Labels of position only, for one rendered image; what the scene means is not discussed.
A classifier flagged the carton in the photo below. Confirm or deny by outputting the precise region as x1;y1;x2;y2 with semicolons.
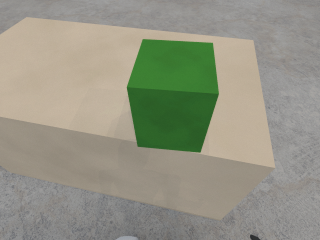
127;39;219;153

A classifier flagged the pedestal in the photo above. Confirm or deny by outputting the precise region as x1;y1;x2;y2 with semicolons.
0;17;276;221

